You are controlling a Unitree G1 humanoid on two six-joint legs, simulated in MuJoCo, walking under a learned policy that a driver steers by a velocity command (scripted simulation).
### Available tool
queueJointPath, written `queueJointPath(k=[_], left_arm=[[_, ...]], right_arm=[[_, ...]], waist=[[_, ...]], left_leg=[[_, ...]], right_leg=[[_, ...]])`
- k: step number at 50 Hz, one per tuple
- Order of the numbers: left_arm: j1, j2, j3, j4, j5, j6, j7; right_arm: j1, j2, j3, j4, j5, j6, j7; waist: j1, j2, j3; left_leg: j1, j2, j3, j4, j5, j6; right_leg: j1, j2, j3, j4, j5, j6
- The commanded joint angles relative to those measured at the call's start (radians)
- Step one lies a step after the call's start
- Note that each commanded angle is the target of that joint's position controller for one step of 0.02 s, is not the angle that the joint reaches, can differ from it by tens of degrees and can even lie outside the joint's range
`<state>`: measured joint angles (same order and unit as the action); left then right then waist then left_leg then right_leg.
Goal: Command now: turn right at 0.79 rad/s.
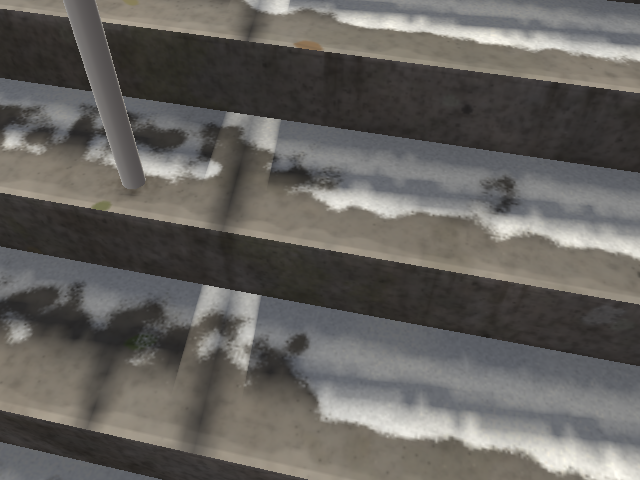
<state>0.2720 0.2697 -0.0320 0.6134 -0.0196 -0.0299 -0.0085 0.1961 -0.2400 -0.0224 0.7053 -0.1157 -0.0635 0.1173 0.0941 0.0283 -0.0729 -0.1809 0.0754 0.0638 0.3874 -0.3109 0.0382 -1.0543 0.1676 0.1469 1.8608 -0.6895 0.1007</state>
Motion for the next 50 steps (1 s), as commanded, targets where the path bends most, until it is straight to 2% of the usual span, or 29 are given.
queueJointPath(k=[1,2,4,6,11,14,16,18,19,21,23,24,25,26,28,29,30,31,32,33,35,37,39,41,44,46,48,49,50], left_arm=[[0.012,-0.016,-0.006,-0.057,0.027,-0.017,0.009],[-0.068,-0.006,0.001,-0.068,0.041,-0.022,0.019],[-0.106,0.024,0.020,-0.040,0.020,0.001,0.020],[-0.180,0.004,0.014,-0.036,0.035,0.019,-0.005],[-0.271,-0.051,-0.012,-0.028,0.034,0.011,-0.050],[-0.331,-0.095,-0.026,-0.033,0.045,0.007,-0.076],[-0.451,-0.123,-0.050,-0.071,0.039,0.026,-0.116],[-0.369,-0.141,-0.064,-0.031,0.042,0.057,-0.133],[-0.300,-0.131,-0.055,-0.015,0.037,0.043,-0.138],[-0.219,-0.076,-0.027,-0.015,0.009,0.035,-0.137],[-0.098,-0.003,0.022,-0.024,-0.025,0.034,-0.079],[0.037,0.087,0.055,-0.042,-0.007,0.025,-0.015],[0.323,0.266,0.094,0.016,0.091,0.041,-0.017],[0.326,0.335,0.133,0.118,0.123,0.005,-0.037],[0.104,0.153,0.095,0.178,0.044,-0.053,-0.061],[-0.099,-0.073,0.058,0.141,0.033,-0.027,0.023],[-0.138,-0.085,0.041,0.167,0.052,-0.006,0.043],[-0.257,-0.087,0.015,0.102,0.057,-0.048,-0.056],[-0.248,-0.147,0.000,0.119,0.062,-0.048,-0.078],[-0.243,-0.161,-0.014,0.121,0.081,-0.041,-0.088],[-0.274,-0.126,-0.003,0.123,0.033,-0.062,-0.078],[-0.313,-0.012,0.041,0.095,0.026,-0.088,-0.038],[-0.267,0.116,0.093,0.117,0.042,-0.090,-0.005],[-0.188,0.043,0.075,0.171,0.065,-0.097,-0.012],[-0.141,0.018,0.061,0.199,0.050,-0.109,-0.002],[-0.104,0.013,0.059,0.199,0.040,-0.107,0.012],[-0.125,0.039,0.065,0.199,0.087,-0.095,0.018],[0.063,0.189,0.129,0.229,0.073,-0.069,0.063],[0.047,0.195,0.133,0.227,0.073,-0.061,0.070]], right_arm=[[-0.072,-0.212,-0.061,-0.096,-0.020,0.036,-0.013],[-0.059,-0.204,-0.059,-0.097,0.005,0.044,-0.036],[-0.048,-0.122,-0.020,-0.077,0.020,0.051,-0.066],[0.015,-0.099,-0.006,-0.033,0.050,0.038,-0.092],[0.255,-0.104,-0.013,0.106,0.010,0.030,-0.085],[0.276,-0.111,-0.020,0.162,-0.010,0.016,-0.113],[0.252,-0.157,-0.048,0.174,0.021,0.001,-0.114],[0.228,-0.168,-0.058,0.156,0.024,-0.006,-0.125],[0.216,-0.182,-0.062,0.138,0.031,-0.021,-0.132],[0.151,-0.242,-0.089,0.107,0.004,-0.037,-0.150],[0.145,-0.286,-0.093,0.091,-0.015,-0.042,-0.118],[0.117,-0.211,-0.064,0.027,0.011,-0.059,-0.082],[0.099,-0.207,-0.089,0.022,0.098,-0.044,-0.033],[0.138,-0.129,-0.072,0.037,0.149,-0.033,-0.016],[0.117,-0.083,-0.081,0.058,0.104,-0.049,-0.042],[0.126,0.084,-0.024,0.014,0.104,-0.010,-0.119],[0.172,0.114,-0.009,0.015,0.076,0.027,-0.152],[0.154,-0.038,-0.062,0.093,0.121,0.009,-0.112],[0.145,-0.091,-0.081,0.108,0.146,0.008,-0.105],[0.172,-0.074,-0.085,0.141,0.154,0.003,-0.097],[0.144,-0.016,-0.073,0.174,0.125,-0.009,-0.090],[0.071,-0.039,-0.076,0.146,0.113,0.004,-0.081],[0.056,-0.096,-0.082,0.119,0.085,0.014,-0.080],[0.054,-0.080,-0.077,0.106,0.082,0.033,-0.079],[-0.027,0.003,-0.040,0.068,0.076,0.023,-0.073],[-0.102,0.009,-0.031,0.061,0.072,0.016,-0.057],[-0.102,0.048,-0.012,0.068,0.070,0.004,-0.038],[-0.163,-0.021,-0.050,-0.029,0.102,0.013,-0.047],[-0.175,-0.019,-0.047,-0.029,0.104,0.022,-0.049]], waist=[[-0.004,0.145,-0.140],[-0.030,0.057,-0.065],[-0.055,0.045,-0.031],[-0.081,0.059,-0.034],[-0.127,0.067,0.007],[-0.123,0.078,0.033],[-0.117,0.040,0.050],[-0.114,0.089,0.038],[-0.095,0.117,0.030],[-0.041,0.167,0.007],[0.060,0.255,-0.095],[0.136,0.041,-0.292],[0.151,-0.149,-0.499],[0.104,-0.178,-0.323],[-0.028,-0.234,-0.065],[-0.169,0.152,-0.020],[-0.223,0.090,0.043],[-0.165,-0.248,-0.015],[-0.156,-0.145,-0.062],[-0.170,-0.064,-0.089],[-0.179,-0.044,-0.100],[-0.163,-0.061,-0.065],[-0.108,-0.163,-0.059],[-0.072,-0.134,-0.018],[-0.060,-0.110,-0.008],[-0.016,-0.116,0.015],[-0.010,-0.100,-0.021],[-0.007,-0.039,0.014],[-0.006,-0.085,0.041]], left_leg=[[0.222,0.495,-0.222,0.031,0.934,0.418],[0.173,0.413,-0.190,-0.053,0.613,0.374],[0.101,0.278,-0.094,-0.069,0.482,0.283],[0.158,0.300,-0.074,-0.131,0.462,0.303],[0.382,0.356,0.012,-0.159,0.532,0.306],[0.363,0.341,0.083,-0.177,0.496,0.267],[0.296,0.365,0.123,-0.268,0.446,0.249],[0.273,0.397,0.200,-0.289,0.587,0.234],[0.325,0.395,0.227,-0.236,0.793,0.225],[0.310,0.381,0.289,-0.115,1.385,0.228],[-0.026,0.281,0.271,0.063,1.611,0.150],[-0.428,0.128,0.234,0.454,1.054,0.021],[-0.524,-0.057,-0.009,0.862,0.074,-0.037],[-0.620,-0.119,-0.299,1.237,0.168,-0.035],[-0.723,-0.113,-0.333,1.555,0.188,-0.012],[-0.486,-0.048,-0.264,1.433,0.225,-0.032],[-0.526,-0.047,-0.232,1.396,0.181,-0.031],[-0.653,-0.047,-0.304,1.491,0.242,-0.007],[-0.649,-0.077,-0.327,1.511,0.258,0.000],[-0.647,-0.067,-0.335,1.472,0.291,-0.026],[-0.612,-0.025,-0.250,1.255,0.161,-0.059],[-0.496,-0.008,-0.112,1.014,0.044,-0.154],[-0.431,-0.031,0.003,1.071,0.062,-0.166],[-0.610,0.020,-0.093,1.051,0.086,-0.089],[-0.615,0.040,-0.061,0.913,-0.025,-0.007],[-0.648,0.028,-0.052,0.742,-0.137,-0.045],[-0.570,0.016,-0.013,0.691,-0.165,-0.025],[-0.573,0.003,0.083,0.537,-0.158,0.015],[-0.539,-0.007,0.094,0.483,-0.164,0.023]], right_leg=[[-0.394,-0.105,0.006,0.468,0.187,0.015],[-0.378,-0.114,-0.037,0.442,0.219,0.002],[-0.289,-0.105,-0.037,0.343,0.389,-0.022],[-0.294,-0.127,-0.069,0.243,0.387,-0.024],[-0.460,-0.195,-0.055,0.130,0.328,-0.092],[-0.493,-0.240,-0.111,0.134,0.312,-0.141],[-0.355,-0.294,-0.191,-0.269,-0.088,-0.145],[-0.197,-0.280,-0.285,-0.331,-0.072,-0.167],[-0.152,-0.225,-0.301,-0.304,-0.029,-0.176],[0.038,-0.152,-0.341,-0.469,0.157,-0.206],[0.682,-0.011,-0.340,-0.736,0.435,-0.293],[1.166,-0.182,0.064,-0.847,0.902,-0.455],[1.216,-0.415,0.664,-1.331,1.032,-0.502],[1.041,-0.501,0.716,-1.405,0.985,-0.405],[0.654,-0.403,0.404,-1.369,0.630,-0.405],[0.473,-0.425,0.278,-1.327,0.606,-0.284],[0.396,-0.386,0.161,-1.333,0.460,-0.267],[0.389,-0.361,0.133,-1.337,0.476,-0.335],[0.426,-0.382,0.136,-1.366,0.603,-0.340],[0.432,-0.408,0.134,-1.372,0.684,-0.329],[0.490,-0.347,-0.074,-1.384,0.548,-0.296],[0.490,-0.321,-0.156,-1.485,0.401,-0.245],[0.512,-0.418,-0.096,-1.616,0.276,-0.318],[0.677,-0.537,0.017,-1.637,0.082,-0.366],[0.839,-0.563,-0.049,-1.676,0.142,-0.345],[0.961,-0.577,-0.088,-1.689,0.175,-0.330],[0.992,-0.562,-0.195,-1.688,0.239,-0.343],[1.014,-0.558,-0.180,-1.695,-0.005,-0.302],[1.008,-0.564,-0.198,-1.714,-0.030,-0.294]])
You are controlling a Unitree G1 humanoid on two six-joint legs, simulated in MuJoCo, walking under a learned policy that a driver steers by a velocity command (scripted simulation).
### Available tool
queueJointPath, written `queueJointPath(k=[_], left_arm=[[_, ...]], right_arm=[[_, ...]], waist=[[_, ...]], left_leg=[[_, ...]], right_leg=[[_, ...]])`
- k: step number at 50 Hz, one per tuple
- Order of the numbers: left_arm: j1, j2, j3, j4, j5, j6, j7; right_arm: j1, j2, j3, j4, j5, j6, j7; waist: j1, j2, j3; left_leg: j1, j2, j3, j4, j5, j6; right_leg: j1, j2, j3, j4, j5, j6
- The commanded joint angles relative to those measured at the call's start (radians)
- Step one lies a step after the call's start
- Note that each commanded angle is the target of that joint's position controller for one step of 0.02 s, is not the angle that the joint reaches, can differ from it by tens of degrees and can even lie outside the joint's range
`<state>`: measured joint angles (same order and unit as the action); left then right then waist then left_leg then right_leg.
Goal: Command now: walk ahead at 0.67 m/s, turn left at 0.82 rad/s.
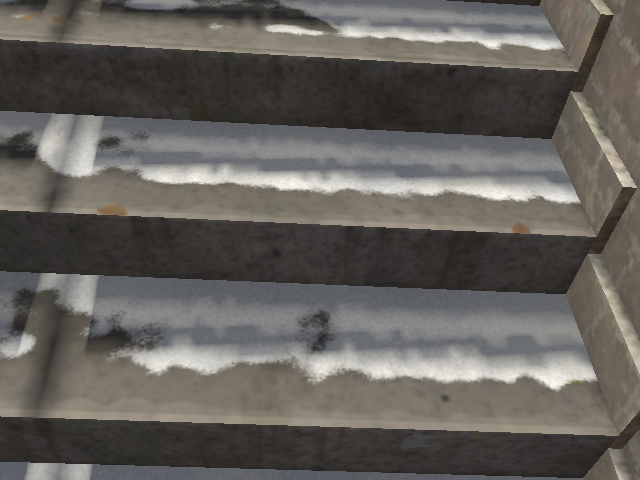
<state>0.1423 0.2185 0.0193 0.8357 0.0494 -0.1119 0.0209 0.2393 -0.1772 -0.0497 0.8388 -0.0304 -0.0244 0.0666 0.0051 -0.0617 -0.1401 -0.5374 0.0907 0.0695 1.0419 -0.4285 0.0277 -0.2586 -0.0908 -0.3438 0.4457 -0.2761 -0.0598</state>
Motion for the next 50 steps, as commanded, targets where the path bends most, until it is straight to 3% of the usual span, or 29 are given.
queueJointPath(k=[1,5,8,9,10,11,13,14,15,17,19,20,21,22,23,24,25,26,27,28,29,30,32,34,35,38,43,46,50], left_arm=[[0.169,0.210,0.075,0.002,0.009,0.012,0.026],[0.033,0.176,0.076,0.003,-0.016,-0.001,-0.004],[-0.035,0.183,0.071,-0.001,-0.036,0.032,-0.010],[-0.147,0.174,0.057,-0.062,-0.050,0.038,-0.013],[-0.266,0.061,0.018,-0.188,-0.052,0.017,-0.037],[-0.282,0.086,0.016,-0.238,-0.018,-0.004,-0.032],[-0.250,0.045,-0.007,-0.263,-0.013,-0.020,-0.009],[-0.093,0.061,-0.008,-0.227,0.003,-0.031,-0.043],[-0.137,0.051,-0.020,-0.265,0.030,-0.036,-0.065],[-0.205,0.025,-0.043,-0.357,0.002,-0.025,-0.102],[-0.227,0.093,-0.033,-0.477,-0.059,0.034,-0.089],[-0.316,0.138,-0.025,-0.548,-0.060,0.093,-0.105],[-0.251,0.109,-0.027,-0.477,-0.063,0.113,-0.127],[-0.104,0.103,-0.038,-0.424,-0.076,0.129,-0.139],[0.036,0.102,-0.052,-0.358,-0.078,0.154,-0.140],[0.248,0.046,-0.030,-0.190,-0.042,0.122,-0.009],[0.448,0.197,0.004,-0.181,-0.083,0.133,-0.043],[0.621,0.263,0.029,-0.066,-0.063,0.155,-0.049],[0.511,0.245,0.041,-0.133,0.009,0.153,-0.070],[0.337,0.171,0.031,-0.120,-0.003,0.138,-0.082],[0.228,0.097,0.008,-0.095,-0.033,0.095,-0.091],[0.233,0.017,-0.016,-0.019,-0.032,0.059,-0.085],[0.178,-0.062,-0.029,0.050,-0.050,0.026,-0.065],[0.209,-0.045,-0.028,0.080,-0.010,0.010,-0.056],[0.153,0.022,-0.014,0.021,0.010,0.006,-0.063],[0.254,0.063,-0.020,-0.010,-0.019,-0.026,-0.055],[0.609,0.077,0.001,0.073,0.025,-0.009,-0.047],[0.538,0.059,-0.005,0.023,0.001,-0.009,-0.015],[0.403,0.120,-0.002,-0.087,0.012,0.002,-0.011]], right_arm=[[-0.190,-0.095,-0.025,-0.162,0.020,-0.007,-0.006],[-0.153,-0.096,-0.021,-0.218,0.001,0.024,-0.012],[0.283,-0.136,-0.058,-0.086,0.017,0.009,-0.031],[0.429,-0.185,-0.077,-0.042,0.014,0.002,-0.040],[0.334,-0.326,-0.094,-0.076,0.000,0.010,-0.061],[0.245,-0.300,-0.086,-0.127,-0.029,0.014,-0.083],[0.250,-0.312,-0.076,-0.106,-0.047,-0.008,-0.085],[0.499,-0.091,-0.010,0.098,-0.031,-0.044,-0.015],[0.557,-0.032,0.017,0.165,-0.046,-0.054,0.012],[0.326,-0.072,0.024,0.138,-0.082,-0.045,0.022],[-0.042,-0.265,-0.019,0.023,-0.086,-0.069,0.035],[-0.141,-0.379,-0.061,-0.025,-0.041,-0.066,0.033],[-0.192,-0.404,-0.063,-0.061,-0.004,-0.088,0.033],[-0.183,-0.483,-0.088,-0.043,0.037,-0.094,0.038],[-0.135,-0.473,-0.094,-0.034,0.052,-0.106,0.045],[0.067,-0.302,-0.079,0.016,0.068,-0.073,-0.050],[0.020,-0.236,-0.051,-0.020,-0.059,-0.073,0.061],[0.238,-0.066,-0.029,-0.024,-0.148,-0.037,0.119],[0.197,-0.158,-0.059,-0.003,-0.045,-0.004,0.130],[0.027,-0.151,-0.064,-0.076,0.019,0.014,0.087],[-0.045,-0.105,-0.035,-0.118,0.019,0.000,0.035],[-0.065,-0.092,-0.012,-0.144,-0.023,-0.001,-0.002],[-0.140,-0.068,0.033,-0.177,-0.041,-0.011,-0.034],[-0.199,-0.050,0.062,-0.206,-0.016,-0.011,-0.056],[-0.224,-0.078,0.057,-0.231,0.005,-0.004,-0.057],[-0.252,-0.086,0.043,-0.262,0.016,-0.020,-0.054],[-0.499,-0.043,0.079,-0.378,0.008,-0.052,-0.119],[-0.485,-0.029,0.094,-0.390,-0.007,-0.070,-0.116],[-0.498,-0.019,0.072,-0.447,-0.009,-0.069,-0.102]], waist=[[0.066,-0.024,0.091],[-0.015,-0.057,0.153],[-0.230,0.102,0.036],[-0.326,0.171,0.016],[-0.236,0.426,0.086],[-0.196,0.267,0.075],[-0.135,0.134,0.136],[-0.096,0.300,0.040],[-0.074,0.178,0.078],[0.035,0.114,0.128],[0.158,0.106,0.172],[0.233,0.125,0.092],[0.265,0.143,0.111],[0.305,0.160,0.060],[0.274,0.156,0.083],[0.166,0.257,-0.074],[0.245,-0.005,-0.026],[0.072,-0.404,-0.405],[0.121,-0.283,-0.275],[0.109,-0.026,-0.004],[0.039,0.037,0.057],[-0.014,0.082,-0.021],[-0.055,0.054,-0.041],[-0.038,0.111,-0.029],[-0.056,0.109,-0.045],[-0.042,-0.043,-0.040],[0.130,-0.112,0.072],[0.105,-0.032,0.087],[0.048,-0.057,0.086]], left_leg=[[-0.147,-0.026,0.109,-0.172,-0.028,0.045],[0.014,-0.022,0.102,-0.282,-0.053,0.109],[0.506,-0.206,0.156,-0.533,0.044,0.155],[0.754,-0.110,-0.036,-0.595,0.043,0.184],[0.846,0.076,-0.613,-0.789,-0.019,0.263],[0.835,0.212,-0.908,-0.903,-0.066,0.361],[0.820,0.232,-0.684,-0.789,0.414,0.381],[0.881,0.199,-0.532,-0.569,0.775,0.320],[0.795,0.165,-0.427,-0.509,0.878,0.254],[0.420,0.075,-0.295,-0.572,0.653,0.209],[-0.097,-0.005,-0.150,-0.835,0.451,0.160],[-0.360,-0.035,-0.155,-1.044,0.722,0.195],[-0.413,0.048,-0.196,-1.026,1.266,0.227],[-0.162,0.095,-0.150,-0.908,1.800,0.242],[0.207,0.172,-0.163,-0.766,2.062,0.237],[0.571,0.113,-0.022,-0.575,2.178,0.097],[0.411,0.127,-0.140,-0.212,2.177,0.147],[0.101,-0.111,-0.178,0.273,0.897,0.045],[-0.134,-0.303,-0.313,0.681,0.318,0.030],[-0.379,-0.293,-0.350,0.822,0.356,0.065],[-0.489,-0.250,-0.339,0.851,0.354,0.098],[-0.482,-0.213,-0.344,0.779,0.313,0.111],[-0.498,-0.138,-0.274,0.753,0.199,0.107],[-0.559,-0.089,-0.191,0.655,0.211,0.065],[-0.468,-0.054,-0.136,0.605,0.204,0.013],[-0.322,-0.116,-0.051,0.840,0.186,-0.049],[-1.083,-0.131,-0.224,1.150,-0.188,-0.042],[-1.043,-0.112,-0.216,1.158,-0.157,-0.043],[-0.731,-0.091,-0.126,0.918,0.047,-0.087]], right_leg=[[0.230,-0.301,0.275,-0.300,-0.434,-0.128],[0.156,-0.303,0.131,-0.260,-0.149,-0.092],[0.035,-0.157,-0.010,0.369,0.571,-0.046],[-0.275,-0.128,0.037,0.665,0.313,0.001],[-0.737,0.063,0.139,0.911,-0.193,0.089],[-0.905,0.054,0.323,1.186,-0.155,0.117],[-1.135,0.011,0.305,1.690,-0.211,0.095],[-1.279,0.132,0.393,2.019,-0.228,-0.028],[-1.373,0.120,0.357,2.118,-0.251,-0.103],[-1.252,0.127,0.307,1.904,-0.296,-0.161],[-0.770,0.069,0.314,1.391,-0.127,-0.134],[-0.324,0.087,0.259,1.166,-0.002,-0.083],[-0.109,0.136,0.206,1.164,0.064,0.023],[-0.166,0.202,0.170,1.086,0.088,0.061],[-0.374,0.209,0.178,0.810,0.041,0.051],[-0.268,0.214,0.136,0.738,-0.244,-0.054],[-0.201,0.268,0.297,0.405,0.276,-0.069],[0.355,0.046,0.892,0.278,1.066,-0.399],[0.157,-0.121,1.327,-0.024,0.647,-0.449],[0.006,-0.068,1.222,-0.012,0.300,-0.330],[-0.075,-0.040,1.086,0.075,0.342,-0.318],[-0.035,-0.008,0.984,0.059,0.485,-0.296],[-0.097,0.057,0.802,0.018,0.331,-0.187],[-0.117,0.109,0.697,0.028,0.368,-0.130],[-0.221,0.103,0.705,-0.005,0.366,-0.112],[-0.356,0.127,0.752,-0.030,0.483,-0.087],[0.373,-0.075,1.105,0.106,0.482,-0.218],[0.292,-0.047,1.073,0.093,0.367,-0.177],[-0.041,0.054,1.096,0.039,0.227,-0.147]])
Over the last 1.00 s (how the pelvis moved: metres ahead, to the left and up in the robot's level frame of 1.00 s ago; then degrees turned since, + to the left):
0.14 -0.14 0.16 -7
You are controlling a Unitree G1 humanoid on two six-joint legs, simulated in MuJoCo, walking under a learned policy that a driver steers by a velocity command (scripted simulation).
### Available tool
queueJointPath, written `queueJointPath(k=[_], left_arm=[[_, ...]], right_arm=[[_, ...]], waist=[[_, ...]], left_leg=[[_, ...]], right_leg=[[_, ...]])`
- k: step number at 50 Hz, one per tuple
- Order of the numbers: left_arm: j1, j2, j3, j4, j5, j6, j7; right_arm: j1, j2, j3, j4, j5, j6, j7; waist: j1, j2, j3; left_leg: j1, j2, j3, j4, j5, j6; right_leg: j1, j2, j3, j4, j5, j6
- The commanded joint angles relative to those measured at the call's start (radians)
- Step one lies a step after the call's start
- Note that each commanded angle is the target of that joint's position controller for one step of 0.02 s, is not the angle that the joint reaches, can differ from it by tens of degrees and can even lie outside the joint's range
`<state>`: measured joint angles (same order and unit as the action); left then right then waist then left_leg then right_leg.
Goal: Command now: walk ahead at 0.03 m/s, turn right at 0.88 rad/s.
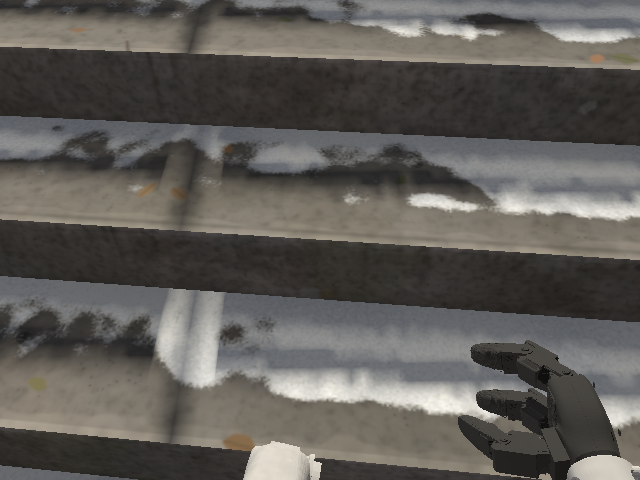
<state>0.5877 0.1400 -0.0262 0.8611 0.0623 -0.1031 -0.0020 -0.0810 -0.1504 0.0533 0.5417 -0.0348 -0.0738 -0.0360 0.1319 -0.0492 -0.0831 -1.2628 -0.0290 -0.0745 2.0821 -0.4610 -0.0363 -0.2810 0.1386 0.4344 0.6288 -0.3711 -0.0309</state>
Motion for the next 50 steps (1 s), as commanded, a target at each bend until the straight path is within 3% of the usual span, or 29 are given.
queueJointPath(k=[1,3,4,6,7,8,9,11,13,14,15,16,19,21,22,25,30,33,35,36,37,38,39,40,41,43,46,48,50], left_arm=[[-0.028,0.192,0.047,-0.098,-0.019,-0.015,0.025],[-0.145,0.274,0.082,-0.156,-0.086,-0.008,0.007],[-0.176,0.288,0.091,-0.168,-0.079,0.000,-0.007],[-0.316,0.306,0.104,-0.203,-0.067,-0.018,-0.050],[-0.316,0.205,0.098,-0.196,-0.047,-0.029,-0.055],[-0.210,0.036,0.062,-0.229,-0.010,-0.012,-0.089],[-0.287,0.103,0.075,-0.184,0.000,-0.012,-0.104],[-0.390,0.181,0.087,-0.133,-0.051,-0.015,-0.087],[-0.361,0.138,0.054,-0.057,-0.019,0.003,-0.082],[-0.394,0.122,0.050,-0.061,-0.023,0.013,-0.086],[-0.438,0.122,0.045,-0.064,-0.031,0.015,-0.092],[-0.639,-0.006,0.050,-0.273,-0.025,0.089,-0.051],[-0.606,0.065,0.059,-0.312,-0.038,0.133,-0.018],[-0.611,0.191,0.106,-0.322,-0.025,0.128,-0.005],[-0.621,0.226,0.122,-0.330,-0.022,0.141,-0.002],[-0.705,0.185,0.127,-0.328,-0.052,0.154,-0.046],[-0.786,0.164,0.113,-0.322,-0.026,0.096,-0.120],[-0.764,0.076,0.082,-0.289,-0.022,0.070,-0.117],[-0.589,0.105,0.098,-0.265,-0.002,0.052,-0.084],[-0.249,0.191,0.151,-0.177,-0.009,0.060,0.017],[-0.083,0.255,0.165,-0.134,0.005,0.069,0.073],[0.093,0.353,0.180,-0.132,-0.015,0.077,0.112],[0.128,0.404,0.199,-0.113,-0.019,0.078,0.126],[-0.056,0.404,0.207,-0.146,-0.022,0.094,0.121],[-0.197,0.301,0.180,-0.155,0.001,0.104,0.113],[-0.262,0.139,0.112,-0.115,0.002,0.078,0.087],[-0.230,0.101,0.085,-0.017,-0.014,0.026,0.042],[-0.328,0.057,0.056,-0.009,-0.002,0.016,0.016],[-0.283,0.173,0.073,0.009,-0.005,0.033,0.061]], right_arm=[[-0.214,-0.011,-0.022,-0.167,-0.024,-0.012,0.009],[-0.291,0.031,0.003,-0.196,-0.042,0.025,0.048],[-0.245,0.054,-0.003,-0.164,-0.039,0.052,0.075],[-0.018,-0.093,-0.086,-0.124,-0.007,0.040,0.072],[0.192,-0.179,-0.122,-0.055,-0.011,0.017,0.054],[0.329,-0.263,-0.122,-0.006,-0.024,0.020,0.040],[0.426,-0.263,-0.100,0.020,-0.010,-0.004,0.039],[0.317,-0.190,-0.071,0.073,0.016,-0.023,0.058],[0.237,0.039,-0.020,0.155,0.017,-0.002,0.029],[0.236,0.053,-0.017,0.188,0.026,-0.005,0.011],[0.256,0.053,-0.014,0.224,0.019,-0.010,-0.001],[0.449,-0.038,-0.067,0.294,0.001,-0.026,0.010],[0.400,-0.080,-0.098,0.310,0.005,-0.043,0.022],[0.364,-0.084,-0.104,0.284,0.009,-0.054,0.016],[0.388,-0.155,-0.123,0.269,0.017,-0.069,0.001],[0.554,-0.145,-0.135,0.276,-0.005,-0.070,-0.012],[0.645,-0.157,-0.139,0.270,-0.012,-0.035,-0.024],[0.630,-0.123,-0.128,0.289,-0.011,-0.025,-0.008],[0.620,-0.224,-0.149,0.305,0.002,-0.013,-0.006],[0.430,-0.289,-0.163,0.216,0.054,0.039,0.032],[0.449,-0.124,-0.142,0.137,0.062,0.038,0.039],[0.383,0.007,-0.117,0.050,0.021,0.025,0.057],[0.493,-0.012,-0.134,0.050,0.055,0.020,0.069],[0.484,-0.042,-0.128,0.049,0.058,0.035,0.077],[0.393,-0.041,-0.123,0.029,0.029,0.041,0.077],[0.233,0.003,-0.107,-0.005,0.008,0.057,0.082],[0.121,0.085,-0.052,-0.069,0.044,0.095,0.064],[0.008,0.056,-0.038,-0.151,0.065,0.096,0.038],[-0.027,0.003,-0.042,-0.186,0.026,0.134,0.074]], waist=[[-0.089,-0.073,0.025],[-0.127,-0.032,0.033],[-0.112,-0.121,0.043],[-0.259,-0.148,-0.056],[-0.316,-0.025,-0.219],[-0.267,0.534,-0.418],[-0.320,0.488,-0.210],[-0.212,0.393,0.008],[-0.128,0.101,0.020],[-0.123,0.082,0.025],[-0.125,0.104,0.024],[-0.110,-0.002,0.077],[-0.065,0.088,0.131],[-0.055,0.072,0.131],[-0.077,0.093,0.133],[-0.176,0.132,0.143],[-0.228,0.114,0.196],[-0.229,0.261,0.147],[-0.151,0.271,0.045],[0.066,0.380,-0.058],[0.017,0.212,-0.147],[0.012,0.002,-0.212],[0.027,-0.059,-0.371],[-0.048,-0.138,-0.319],[-0.079,-0.160,-0.173],[-0.129,-0.128,0.019],[-0.184,-0.180,0.163],[-0.256,-0.193,0.336],[-0.245,-0.131,0.288]], left_leg=[[-0.039,0.053,0.009,-0.230,0.075,-0.029],[0.175,0.055,0.126,-0.657,-0.274,-0.019],[0.376,0.061,0.115,-0.727,-0.131,-0.008],[0.750,-0.029,0.102,-0.849,-0.068,0.011],[1.018,-0.018,-0.132,-1.081,-0.026,0.103],[1.380,0.343,-0.934,-1.540,-0.289,0.424],[1.290,0.346,-1.212,-1.688,-0.771,0.388],[0.907,0.324,-0.863,-1.602,-0.746,0.282],[0.700,0.295,-0.538,-1.517,-0.435,0.223],[0.700,0.289,-0.474,-1.523,-0.413,0.218],[0.721,0.288,-0.423,-1.546,-0.382,0.219],[0.671,0.319,-0.314,-1.539,-0.435,0.142],[0.775,0.306,-0.166,-1.677,-0.415,0.078],[0.801,0.329,-0.090,-1.766,-0.270,0.073],[0.868,0.343,-0.048,-1.872,-0.235,0.100],[1.120,0.382,0.010,-1.995,-0.238,0.158],[1.317,0.334,0.136,-2.031,0.082,0.169],[1.291,0.247,0.192,-1.934,0.545,0.185],[1.289,0.282,0.183,-1.633,1.194,0.221],[1.113,0.119,0.286,-1.304,0.844,0.181],[0.685,0.090,0.174,-1.015,0.037,0.184],[0.495,0.025,0.046,-0.579,-0.202,0.153],[0.426,-0.008,-0.236,-0.469,-0.029,0.127],[0.335,0.043,-0.125,-0.285,0.020,0.095],[0.264,0.054,-0.032,-0.069,0.064,0.081],[0.157,0.036,-0.020,0.178,0.131,0.076],[-0.050,0.035,-0.095,0.332,-0.039,0.157],[0.086,0.058,-0.056,-0.030,0.012,0.179],[0.254,0.087,0.124,-0.353,0.035,0.176]], right_leg=[[0.038,-0.185,0.349,-0.127,0.310,-0.154],[-0.092,-0.229,0.340,-0.308,0.324,-0.172],[-0.219,-0.258,0.404,-0.407,0.305,-0.162],[-0.243,-0.232,0.333,-0.334,0.567,-0.149],[-0.246,-0.093,0.254,-0.013,0.699,-0.103],[-0.640,0.139,0.090,0.392,0.077,0.001],[-0.917,0.077,0.074,0.929,0.143,0.045],[-0.961,-0.070,-0.108,1.210,0.370,-0.014],[-0.791,-0.143,-0.225,1.228,0.431,-0.063],[-0.795,-0.157,-0.240,1.200,0.385,-0.068],[-0.823,-0.168,-0.245,1.185,0.368,-0.083],[-0.755,-0.125,-0.342,1.297,0.357,-0.061],[-0.869,-0.140,-0.284,1.204,0.320,-0.043],[-0.754,-0.153,-0.283,1.004,0.400,-0.006],[-0.728,-0.160,-0.350,0.887,0.374,0.011],[-0.761,-0.182,-0.422,0.755,0.248,-0.008],[-0.586,-0.152,-0.497,0.320,0.231,-0.026],[-0.236,-0.089,-0.612,-0.002,0.137,-0.029],[0.009,-0.016,-0.643,-0.084,0.055,-0.051],[0.317,-0.145,-0.498,-0.263,0.261,0.024],[0.722,-0.404,-0.300,-0.062,0.582,0.119],[0.729,-0.686,0.006,0.092,1.341,0.166],[0.790,-0.715,0.093,-0.047,1.412,0.039],[0.676,-0.678,0.035,-0.132,0.875,-0.074],[0.488,-0.616,-0.045,-0.206,0.460,-0.116],[0.242,-0.545,-0.230,-0.236,0.339,-0.108],[0.079,-0.593,-0.328,-0.432,-0.117,-0.051],[-0.223,-0.525,-0.515,-0.612,-0.032,-0.010],[-0.137,-0.493,-0.685,-0.661,0.530,-0.015]])
Over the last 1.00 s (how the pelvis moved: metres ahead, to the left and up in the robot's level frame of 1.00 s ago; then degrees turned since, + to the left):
0.39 0.18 0.16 -1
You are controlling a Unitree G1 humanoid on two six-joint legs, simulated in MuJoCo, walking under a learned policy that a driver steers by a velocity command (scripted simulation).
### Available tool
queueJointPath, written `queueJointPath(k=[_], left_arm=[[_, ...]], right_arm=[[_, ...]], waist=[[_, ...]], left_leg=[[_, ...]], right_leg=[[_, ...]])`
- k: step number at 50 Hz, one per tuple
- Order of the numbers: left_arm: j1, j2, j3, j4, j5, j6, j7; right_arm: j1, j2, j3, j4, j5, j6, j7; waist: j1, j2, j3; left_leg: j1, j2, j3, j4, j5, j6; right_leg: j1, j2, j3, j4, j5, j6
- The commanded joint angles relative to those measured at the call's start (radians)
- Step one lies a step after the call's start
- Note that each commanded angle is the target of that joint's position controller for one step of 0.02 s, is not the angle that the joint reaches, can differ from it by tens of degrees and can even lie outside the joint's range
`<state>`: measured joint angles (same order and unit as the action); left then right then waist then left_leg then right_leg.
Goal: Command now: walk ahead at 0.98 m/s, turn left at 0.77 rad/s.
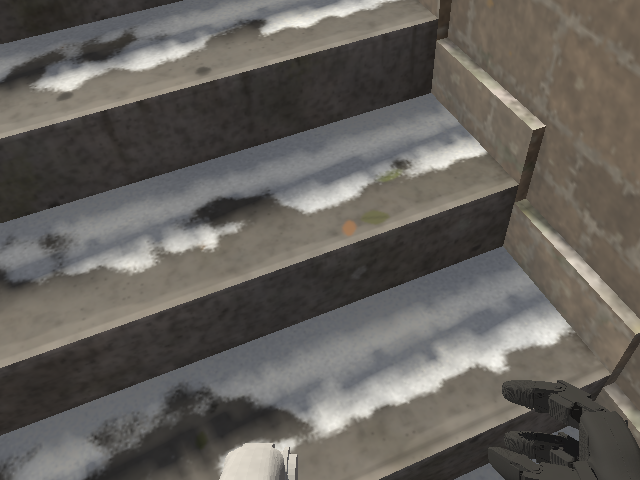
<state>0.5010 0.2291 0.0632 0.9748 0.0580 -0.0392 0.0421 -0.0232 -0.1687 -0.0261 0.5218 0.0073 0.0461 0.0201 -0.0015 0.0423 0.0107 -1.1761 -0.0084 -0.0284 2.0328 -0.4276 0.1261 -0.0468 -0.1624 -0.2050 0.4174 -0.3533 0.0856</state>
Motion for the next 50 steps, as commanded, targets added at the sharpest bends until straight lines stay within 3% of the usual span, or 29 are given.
queueJointPath(k=[1,4,5,6,7,8,9,11,12,14,17,20,21,24,25,26,27,28,31,34,37,40,41,42,43,44,45,47,50], left_arm=[[-0.359,0.099,-0.025,-0.166,-0.034,-0.054,-0.009],[-0.360,0.332,0.045,-0.245,-0.063,-0.069,-0.028],[-0.381,0.320,0.051,-0.271,-0.087,-0.065,-0.052],[-0.354,0.241,0.051,-0.289,-0.061,-0.080,-0.079],[-0.301,0.051,0.014,-0.416,-0.037,-0.074,-0.100],[-0.277,0.034,0.008,-0.463,0.023,-0.080,-0.106],[-0.318,0.116,0.040,-0.407,-0.032,-0.064,-0.142],[-0.427,0.073,-0.003,-0.455,-0.035,-0.075,-0.107],[-0.452,-0.017,-0.051,-0.485,-0.029,-0.084,-0.068],[-0.527,0.052,-0.046,-0.533,-0.076,-0.090,-0.025],[-0.622,-0.028,-0.095,-0.571,-0.077,-0.078,-0.055],[-0.883,-0.053,-0.104,-0.661,-0.069,-0.028,-0.057],[-0.834,-0.040,-0.086,-0.683,-0.071,-0.028,-0.058],[-0.389,0.064,-0.018,-0.541,-0.073,0.040,-0.074],[-0.043,0.097,0.000,-0.431,-0.100,0.051,-0.033],[0.155,0.146,-0.002,-0.334,-0.073,0.046,-0.054],[-0.013,0.136,-0.010,-0.404,0.047,0.039,-0.050],[-0.296,0.130,-0.015,-0.432,-0.011,0.006,-0.057],[-0.505,-0.216,-0.108,-0.298,-0.112,-0.082,-0.027],[-0.424,-0.056,-0.036,-0.250,-0.059,-0.115,0.069],[-0.369,0.108,0.014,-0.238,-0.044,-0.084,0.019],[-0.590,0.131,0.002,-0.351,-0.063,-0.109,-0.091],[-0.153,0.108,0.033,-0.153,-0.013,-0.098,-0.045],[-0.064,0.048,0.017,-0.107,0.000,-0.078,-0.046],[-0.278,-0.025,-0.005,-0.280,-0.048,-0.081,-0.101],[-0.124,-0.040,-0.022,-0.297,-0.053,-0.103,-0.095],[-0.252,0.071,0.012,-0.308,-0.074,-0.085,-0.086],[-0.181,0.055,0.017,-0.233,-0.062,-0.039,-0.059],[-0.149,0.005,-0.011,-0.207,-0.044,-0.027,-0.068]], right_arm=[[0.079,0.004,0.041,-0.081,-0.002,0.004,-0.007],[0.500,-0.149,-0.053,0.045,-0.018,-0.011,-0.051],[0.543,-0.166,-0.068,0.045,-0.026,-0.028,-0.054],[0.451,-0.210,-0.101,0.031,-0.008,-0.050,-0.044],[0.242,-0.364,-0.129,0.012,-0.015,-0.052,-0.037],[0.157,-0.330,-0.121,-0.027,0.015,-0.044,-0.038],[0.399,-0.312,-0.095,0.074,-0.011,-0.059,0.054],[0.490,-0.224,-0.059,0.309,-0.034,-0.069,0.118],[0.484,-0.149,-0.030,0.393,-0.054,-0.067,0.118],[0.308,-0.143,-0.023,0.336,-0.060,-0.097,0.117],[0.533,-0.140,-0.006,0.404,-0.095,-0.143,0.050],[0.543,-0.165,-0.015,0.356,-0.078,-0.154,0.068],[0.375,-0.187,-0.026,0.252,-0.029,-0.183,0.077],[0.254,-0.376,-0.118,0.138,-0.004,-0.204,0.085],[0.243,-0.287,-0.119,0.163,-0.026,-0.200,0.091],[0.516,-0.074,-0.076,0.232,-0.089,-0.194,0.109],[0.516,-0.145,-0.082,0.243,-0.053,-0.166,0.134],[0.371,-0.194,-0.102,0.230,-0.038,-0.150,0.125],[0.329,-0.070,-0.038,0.242,-0.090,-0.120,0.036],[0.109,-0.007,0.029,0.105,-0.039,-0.107,0.045],[0.016,-0.042,0.067,0.041,-0.026,-0.105,0.091],[0.308,-0.143,0.011,0.218,-0.013,-0.117,0.109],[0.490,-0.068,0.020,0.248,0.009,-0.084,0.031],[0.472,-0.125,0.015,0.256,-0.021,-0.095,-0.001],[0.215,-0.397,-0.072,0.191,-0.052,-0.116,0.023],[0.054,-0.374,-0.055,0.086,-0.021,-0.141,0.029],[0.084,-0.290,-0.062,0.106,-0.039,-0.137,0.009],[-0.014,-0.229,-0.055,0.096,-0.041,-0.151,-0.031],[-0.175,-0.092,-0.019,0.036,-0.068,-0.149,-0.054]], waist=[[-0.186,-0.263,0.075],[-0.314,-0.246,-0.284],[-0.330,-0.240,-0.336],[-0.273,-0.151,-0.222],[-0.048,0.275,-0.156],[-0.021,0.177,-0.242],[-0.126,0.465,-0.141],[-0.040,0.103,-0.099],[0.053,0.053,-0.125],[0.118,-0.036,-0.135],[0.058,0.048,-0.101],[0.043,-0.029,-0.127],[0.154,0.030,-0.115],[0.287,0.035,-0.171],[0.368,-0.109,-0.385],[0.208,-0.605,-0.765],[0.195,-0.362,-0.536],[0.104,-0.191,-0.152],[-0.074,0.001,-0.199],[-0.016,-0.008,-0.212],[0.006,-0.026,-0.160],[-0.201,-0.119,-0.069],[-0.122,-0.141,-0.107],[-0.089,-0.016,-0.047],[-0.049,0.149,-0.044],[0.027,0.302,-0.287],[-0.041,0.201,-0.213],[0.014,0.182,-0.186],[0.080,0.023,-0.181]], left_leg=[[0.548,0.015,0.156,-0.440,0.092,0.046],[0.961,-0.135,0.248,-0.578,-0.180,0.033],[1.037,-0.156,0.162,-0.842,-0.127,0.042],[1.014,-0.191,-0.106,-1.240,-0.091,0.040],[1.032,0.039,-0.783,-1.607,0.166,0.092],[0.984,0.139,-1.003,-1.768,0.099,0.101],[0.992,0.160,-0.827,-1.543,0.382,0.105],[0.965,0.130,-0.591,-1.392,0.774,0.069],[0.918,0.103,-0.532,-1.406,0.840,0.059],[0.688,0.057,-0.393,-1.556,0.681,-0.025],[0.684,-0.042,-0.399,-1.588,0.527,-0.045],[0.722,-0.041,-0.475,-1.684,0.765,-0.011],[0.567,-0.065,-0.429,-1.727,1.190,-0.010],[0.574,0.102,-0.606,-1.591,2.022,0.035],[0.690,0.057,-0.504,-1.253,1.949,-0.053],[0.528,-0.203,-0.383,-0.564,0.392,-0.220],[0.283,-0.255,-0.342,-0.107,0.115,-0.165],[0.117,-0.191,-0.261,0.038,0.203,-0.128],[0.303,0.035,-0.169,-0.307,0.120,-0.077],[0.339,0.120,-0.085,-0.493,0.045,-0.137],[0.545,0.093,0.038,-1.012,-0.193,-0.203],[1.060,0.067,0.081,-1.252,0.382,-0.206],[1.135,-0.009,0.180,-1.484,0.285,-0.140],[1.221,0.056,0.065,-1.575,0.311,-0.139],[1.150,0.200,-0.050,-1.443,0.870,0.064],[1.156,0.457,-0.397,-1.630,0.730,0.240],[1.034,0.470,-0.466,-1.712,0.359,0.246],[0.871,0.429,-0.391,-1.764,0.015,0.201],[0.757,0.343,-0.097,-1.746,0.299,0.170]], right_leg=[[-0.536,-0.059,-0.189,-0.569,0.352,-0.178],[-0.154,-0.119,-0.127,0.085,1.864,-0.265],[-0.133,-0.120,-0.070,0.414,1.769,-0.244],[-0.306,-0.047,0.060,0.800,0.968,-0.184],[-0.735,0.202,0.186,1.249,0.171,-0.075],[-0.786,0.187,0.348,1.540,0.233,-0.058],[-1.160,0.295,0.612,1.718,0.291,-0.169],[-1.332,0.265,0.490,1.817,0.187,-0.231],[-1.348,0.233,0.416,1.817,0.179,-0.253],[-1.133,0.176,0.278,1.560,0.106,-0.235],[-1.155,0.234,0.217,1.639,-0.035,-0.164],[-1.055,0.244,0.104,1.274,-0.102,-0.095],[-0.707,0.277,0.021,1.041,-0.131,-0.092],[-0.239,0.373,0.086,0.625,0.094,-0.059],[0.062,0.254,0.252,0.332,0.278,-0.141],[0.488,-0.184,0.760,0.388,1.200,-0.568],[0.167,-0.309,1.192,0.062,0.638,-0.605],[-0.178,-0.197,1.027,0.062,0.243,-0.506],[-0.343,-0.084,0.467,0.036,0.353,-0.312],[-0.309,-0.015,0.283,-0.053,0.365,-0.238],[-0.446,0.077,0.163,-0.093,0.218,-0.176],[-0.751,0.059,0.137,-0.014,0.224,-0.107],[-0.575,0.029,0.170,-0.060,0.259,-0.210],[-0.584,0.093,0.150,0.179,0.136,-0.179],[-0.696,0.148,0.148,0.400,-0.078,-0.106],[-0.650,0.150,0.254,0.425,-0.193,-0.020],[-0.664,0.139,0.274,0.695,-0.176,-0.009],[-0.780,0.150,0.348,1.245,-0.061,-0.035],[-0.739,0.165,0.302,1.416,0.028,-0.031]])
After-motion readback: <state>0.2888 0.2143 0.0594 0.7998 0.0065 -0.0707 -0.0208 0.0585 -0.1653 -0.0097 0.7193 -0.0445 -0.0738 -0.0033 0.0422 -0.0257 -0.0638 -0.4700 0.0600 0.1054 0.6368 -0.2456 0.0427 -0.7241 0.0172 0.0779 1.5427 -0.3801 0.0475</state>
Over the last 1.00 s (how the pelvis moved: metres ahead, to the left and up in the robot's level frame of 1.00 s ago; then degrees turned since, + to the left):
0.40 -0.06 0.17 -21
